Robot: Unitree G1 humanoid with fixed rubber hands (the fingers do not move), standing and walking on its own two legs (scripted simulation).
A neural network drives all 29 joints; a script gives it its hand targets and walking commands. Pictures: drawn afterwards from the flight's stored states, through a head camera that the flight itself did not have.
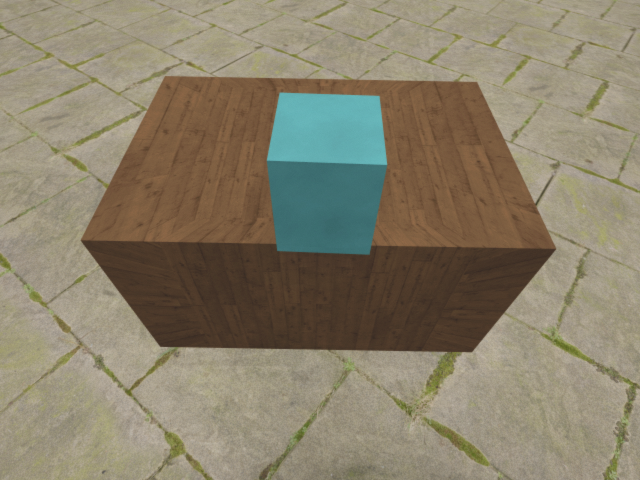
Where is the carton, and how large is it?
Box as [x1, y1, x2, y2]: [267, 93, 386, 254]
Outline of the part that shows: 280,93 267,157 277,250 369,254 386,168 379,96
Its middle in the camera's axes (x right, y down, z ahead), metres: +0.02 -0.13 +0.80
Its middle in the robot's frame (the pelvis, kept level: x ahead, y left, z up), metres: +0.67 -0.02 -0.07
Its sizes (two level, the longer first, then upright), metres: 0.210 0.200 0.250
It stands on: a pedestal, 0.57 m high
